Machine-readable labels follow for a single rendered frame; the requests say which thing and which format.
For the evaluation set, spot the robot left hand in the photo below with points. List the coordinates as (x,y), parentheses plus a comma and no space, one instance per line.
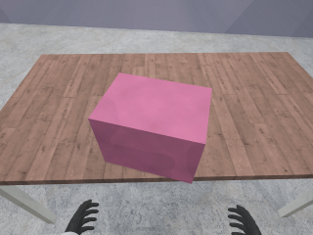
(77,221)

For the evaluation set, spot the carton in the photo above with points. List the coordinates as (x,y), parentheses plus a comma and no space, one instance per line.
(153,125)

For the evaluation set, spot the robot right hand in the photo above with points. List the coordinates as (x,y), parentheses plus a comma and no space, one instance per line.
(248,224)

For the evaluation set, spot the table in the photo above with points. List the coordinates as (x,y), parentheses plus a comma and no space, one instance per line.
(260,121)

